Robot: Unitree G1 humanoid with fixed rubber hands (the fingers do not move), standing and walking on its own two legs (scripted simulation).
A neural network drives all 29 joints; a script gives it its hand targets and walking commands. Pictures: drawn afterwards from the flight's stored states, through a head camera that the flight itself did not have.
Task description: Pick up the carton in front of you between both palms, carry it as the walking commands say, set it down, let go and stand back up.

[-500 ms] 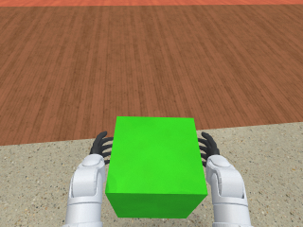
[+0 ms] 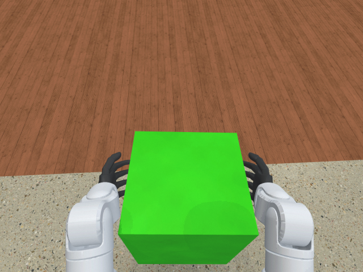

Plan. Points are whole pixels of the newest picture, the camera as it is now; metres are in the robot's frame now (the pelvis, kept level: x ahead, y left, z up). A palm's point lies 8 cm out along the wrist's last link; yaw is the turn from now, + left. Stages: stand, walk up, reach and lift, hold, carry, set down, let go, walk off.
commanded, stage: carry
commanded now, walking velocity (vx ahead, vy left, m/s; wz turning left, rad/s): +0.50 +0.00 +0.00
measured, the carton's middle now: (184, 202) +0.27 +0.01 +0.01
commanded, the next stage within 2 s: none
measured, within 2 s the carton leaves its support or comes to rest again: neither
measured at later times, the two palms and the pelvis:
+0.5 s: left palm (145, 84) +0.61 +0.14 +0.09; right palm (246, 87) +0.60 -0.16 +0.09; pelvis +0.34 +0.00 +0.00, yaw -1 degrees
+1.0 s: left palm (163, 7) +1.02 +0.12 +0.16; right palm (238, 10) +1.02 -0.18 +0.16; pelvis +0.67 -0.03 -0.01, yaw -2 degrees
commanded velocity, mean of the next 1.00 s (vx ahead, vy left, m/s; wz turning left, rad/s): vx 0.50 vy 0.00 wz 0.00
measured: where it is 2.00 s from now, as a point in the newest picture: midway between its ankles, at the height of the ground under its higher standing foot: (193, 116)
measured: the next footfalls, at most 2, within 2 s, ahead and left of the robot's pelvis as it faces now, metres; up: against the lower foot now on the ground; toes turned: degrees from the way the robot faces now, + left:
left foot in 0.06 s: +0.20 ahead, +0.10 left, +0.00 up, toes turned +9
right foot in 0.54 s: +0.55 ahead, -0.10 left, +0.00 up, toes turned -13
